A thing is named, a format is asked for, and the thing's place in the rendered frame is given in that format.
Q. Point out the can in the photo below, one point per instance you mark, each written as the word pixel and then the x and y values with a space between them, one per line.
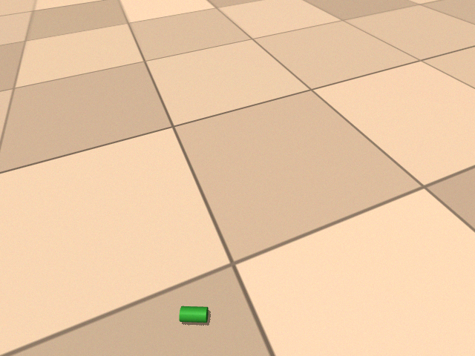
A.
pixel 194 314

